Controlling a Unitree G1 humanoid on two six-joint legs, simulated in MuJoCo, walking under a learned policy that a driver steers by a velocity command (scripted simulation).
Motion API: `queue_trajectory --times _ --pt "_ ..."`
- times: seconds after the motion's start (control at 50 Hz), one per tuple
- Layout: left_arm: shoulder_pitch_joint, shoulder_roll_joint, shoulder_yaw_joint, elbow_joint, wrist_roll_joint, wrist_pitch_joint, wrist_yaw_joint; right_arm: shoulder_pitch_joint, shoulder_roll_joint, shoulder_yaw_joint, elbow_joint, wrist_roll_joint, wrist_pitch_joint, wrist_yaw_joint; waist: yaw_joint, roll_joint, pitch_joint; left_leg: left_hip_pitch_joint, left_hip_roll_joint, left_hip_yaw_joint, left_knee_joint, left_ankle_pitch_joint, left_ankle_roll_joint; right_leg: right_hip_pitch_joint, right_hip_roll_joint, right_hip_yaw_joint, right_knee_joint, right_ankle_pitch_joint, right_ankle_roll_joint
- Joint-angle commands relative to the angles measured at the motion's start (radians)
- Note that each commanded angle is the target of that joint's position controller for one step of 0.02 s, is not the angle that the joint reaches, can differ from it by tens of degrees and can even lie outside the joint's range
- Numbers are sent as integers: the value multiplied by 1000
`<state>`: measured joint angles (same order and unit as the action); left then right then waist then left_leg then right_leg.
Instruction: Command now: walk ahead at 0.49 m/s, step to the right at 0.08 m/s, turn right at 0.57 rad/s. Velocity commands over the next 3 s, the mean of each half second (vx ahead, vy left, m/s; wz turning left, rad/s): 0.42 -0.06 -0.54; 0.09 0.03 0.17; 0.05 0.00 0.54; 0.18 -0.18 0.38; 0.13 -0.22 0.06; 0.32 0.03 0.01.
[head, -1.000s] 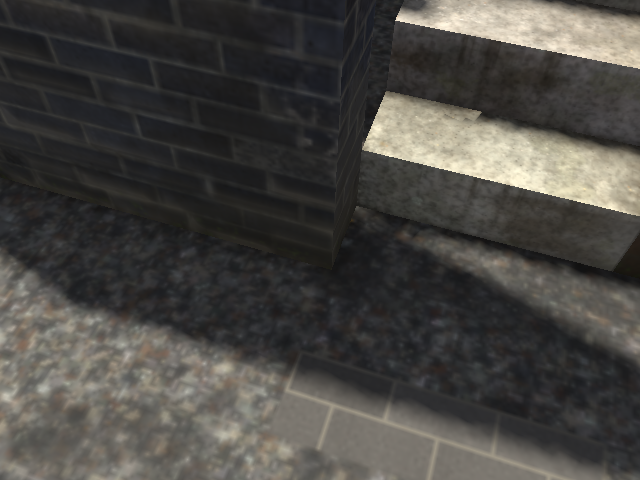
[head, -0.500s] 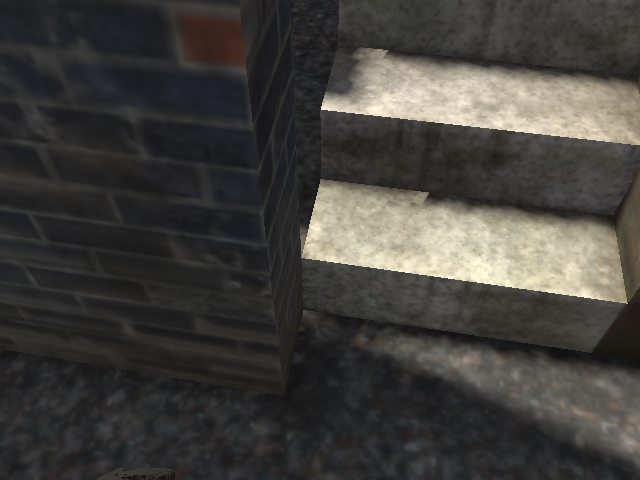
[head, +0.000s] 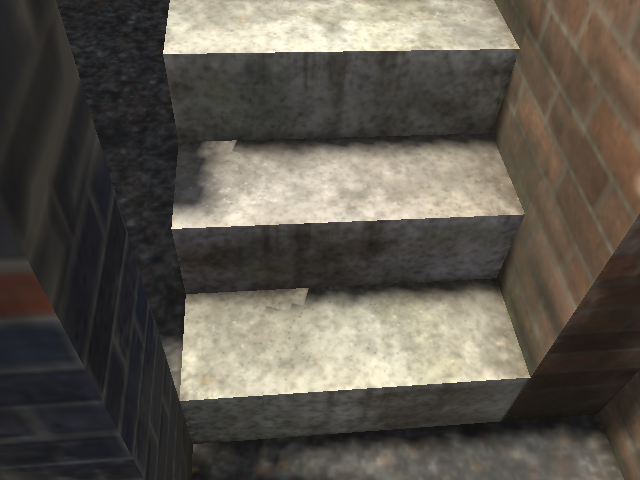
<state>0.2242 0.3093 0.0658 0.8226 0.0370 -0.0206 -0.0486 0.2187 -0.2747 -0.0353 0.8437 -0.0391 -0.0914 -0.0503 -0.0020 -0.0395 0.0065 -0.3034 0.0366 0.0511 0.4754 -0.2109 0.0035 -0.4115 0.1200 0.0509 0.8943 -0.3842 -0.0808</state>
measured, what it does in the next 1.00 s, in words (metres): walks ahead: right foot, then left foot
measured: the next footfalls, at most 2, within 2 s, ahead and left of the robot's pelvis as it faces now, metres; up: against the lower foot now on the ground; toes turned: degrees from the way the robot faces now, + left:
right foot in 0.28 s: +0.25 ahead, -0.19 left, +0.00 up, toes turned -12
left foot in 0.74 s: +0.35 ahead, -0.01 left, +0.00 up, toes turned -17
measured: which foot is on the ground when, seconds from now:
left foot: down 0.00-0.30, up 0.32-0.72, down 0.74-1.00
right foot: up 0.00-0.26, down 0.28-0.76, up 0.78-1.00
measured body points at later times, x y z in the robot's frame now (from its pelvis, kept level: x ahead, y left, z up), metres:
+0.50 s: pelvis +0.19 -0.10 +0.00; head +0.25 -0.13 +0.45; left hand +0.34 +0.14 -0.12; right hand +0.25 -0.40 -0.13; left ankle +0.23 +0.04 -0.66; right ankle +0.21 -0.18 -0.74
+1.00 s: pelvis +0.24 -0.10 +0.01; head +0.28 -0.10 +0.45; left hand +0.39 +0.16 -0.12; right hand +0.28 -0.39 -0.12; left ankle +0.32 +0.01 -0.74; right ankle +0.19 -0.21 -0.71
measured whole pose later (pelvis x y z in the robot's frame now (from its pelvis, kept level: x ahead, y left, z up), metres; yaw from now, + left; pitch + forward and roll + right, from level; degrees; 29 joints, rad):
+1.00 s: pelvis +0.24 -0.10 +0.01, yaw -7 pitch +1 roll -2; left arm 0.15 0.27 0.03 0.86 0.00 -0.03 0.05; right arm 0.18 -0.29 -0.06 0.89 -0.01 0.05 -0.04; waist -0.03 0.03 0.08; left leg -0.30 -0.05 -0.17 0.38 -0.10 0.01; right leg -0.27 0.08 0.07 0.68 -0.48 0.04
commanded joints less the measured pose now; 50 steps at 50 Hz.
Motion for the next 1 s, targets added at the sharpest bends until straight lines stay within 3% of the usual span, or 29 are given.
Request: queue_trajectory --times 0.02,0.1,0.16,0.22,0.28,0.3,0.32,0.34,0.36,0.4,0.44,0.5,0.52,0.54,0.58,0.6,0.64,0.66,0.68,0.72,0.76,0.78,0.8,0.82,0.84,0.88,0.96,0.98,1.0 --pt "-102 70 14 -90 8 -14 -12 82 -127 -38 -24 4 -28 0 -52 117 5 338 304 -314 -299 25 149 -366 -147 43 134 104 40" --pt "-167 16 -10 -144 9 34 -24 101 -128 -36 -12 15 -54 12 -22 152 -25 293 261 -65 -213 469 107 -306 -146 -11 133 190 69" --pt "-205 3 -28 -169 -3 25 -40 42 -154 -37 -35 21 -22 24 -13 260 -11 119 157 94 -256 213 39 -28 -135 -86 -180 270 62" --pt "-243 70 -14 -165 -8 24 -43 74 -236 -67 -15 2 4 34 -29 273 31 147 197 75 -234 247 69 48 -117 -144 -272 190 35" --pt "92 109 16 -54 19 -14 -7 94 -201 -64 -10 14 11 52 109 80 -133 102 136 163 289 407 53 374 -33 -162 -390 125 -31" --pt "153 215 37 -50 35 -23 21 75 -77 -28 -56 -5 5 58 107 -175 -120 -223 55 156 597 -152 23 522 -287 223 -533 -37 -88" --pt "199 327 62 -52 13 -36 40 41 -91 -20 -97 -4 -2 54 114 -350 -192 -459 -56 -7 825 -387 26 585 -474 705 -681 140 -228" --pt "183 307 82 -45 -37 -24 37 -10 -152 -30 -88 38 12 24 137 -288 -113 -443 9 -56 924 -433 31 535 -434 415 -578 806 -309" --pt "101 194 54 -42 -40 -36 53 21 -156 -23 -57 42 8 23 38 -104 -127 -336 50 -73 876 -306 13 446 -375 276 -497 1197 -264" --pt "14 90 25 -50 -24 -39 56 36 -151 -15 -21 24 8 16 -16 3 -152 -255 68 -71 735 -210 -10 390 -298 189 -522 1126 -180" --pt "-24 65 11 -39 -18 -46 57 43 -146 -10 3 6 49 15 -40 -30 -207 -188 36 -58 712 -172 -7 385 -285 160 -535 1146 -175" --pt "7 56 -3 19 -22 -62 59 7 -114 7 0 8 76 4 -36 -55 -150 -158 13 -49 527 -128 -8 330 -258 140 -547 1146 -149" --pt "24 52 -7 21 -16 -63 63 -15 -108 7 1 11 78 3 -20 -36 -154 -136 9 -52 475 -106 -5 336 -274 144 -557 1115 -136" --pt "95 83 5 3 3 -77 93 15 -108 5 57 -15 119 10 43 73 -125 -277 4 -73 508 -66 0 471 -429 299 -526 1211 -96" --pt "17 60 -20 3 -4 -84 97 -19 -41 26 51 17 121 7 -2 26 -141 -92 26 -113 321 -9 8 362 -372 190 -547 1107 -47" --pt "-51 157 17 15 9 -60 102 -177 -83 -2 -48 49 72 -14 4 -27 -128 -74 17 -126 283 -87 -32 322 -329 142 -500 1069 -73" --pt "-51 101 -1 17 19 -24 118 -164 -132 -17 -28 50 34 -11 29 -41 -133 50 -16 -86 214 17 -89 237 -317 117 -534 860 -113" --pt "18 2 -39 22 -9 -42 95 -39 -61 13 63 35 79 -1 41 -76 -73 116 -30 -65 115 1 -41 188 -327 133 -616 641 -78" --pt "17 16 -38 32 -19 -52 86 -47 -53 10 53 28 101 0 40 -90 1 139 -39 -61 61 -6 -18 134 -317 155 -646 415 -55" --pt "27 44 -37 43 -8 -51 83 -86 -81 3 23 8 105 7 19 -32 84 169 -19 -98 -88 55 14 96 -251 144 -616 152 3" --pt "70 57 -30 21 3 -57 82 -14 -164 -9 25 8 74 8 35 75 17 254 153 -267 -60 539 83 98 -150 50 -480 124 50" --pt "108 23 -35 35 -13 -46 92 -29 -189 -23 30 32 75 17 38 191 -38 145 238 -366 -87 620 185 203 -87 -24 -390 19 67" --pt "85 16 -35 23 -11 -36 105 -44 -177 -27 17 39 73 22 32 212 -40 108 253 -437 -130 619 210 233 -75 -35 -332 -16 74" --pt "-44 96 -5 7 15 -33 121 -134 -209 -53 -64 36 60 19 -8 246 -3 186 242 -500 -116 680 262 54 -44 -10 -217 -43 122" --pt "5 43 -18 -5 -26 -17 114 5 -170 -35 20 27 76 15 -17 208 -89 213 273 -483 -138 737 265 113 -42 -8 -123 -180 98" --pt "10 17 -20 -2 -37 -7 101 15 -178 -45 32 25 88 4 2 180 -52 184 222 -424 -113 815 245 89 -40 4 -53 -174 101" --pt "6 8 -22 5 -41 -18 105 -33 -186 -61 17 2 144 17 -15 189 -68 191 146 -446 -162 405 210 98 -32 -6 -217 -121 108" --pt "-66 59 -7 -14 -34 -27 106 -152 -210 -81 -86 50 131 0 -10 173 -86 228 150 -548 -182 335 218 38 -45 60 -255 -86 143" --pt "-42 88 2 0 -36 -18 100 -155 -232 -88 -94 46 120 -11 -24 160 -125 282 188 -607 -194 241 234 4 -54 66 -248 -57 154"
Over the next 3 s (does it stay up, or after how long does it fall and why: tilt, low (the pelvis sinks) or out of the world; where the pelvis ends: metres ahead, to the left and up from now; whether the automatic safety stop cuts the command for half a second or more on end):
stays up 0.36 -0.11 0.00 its command is cut before an obstacle after 1.7 s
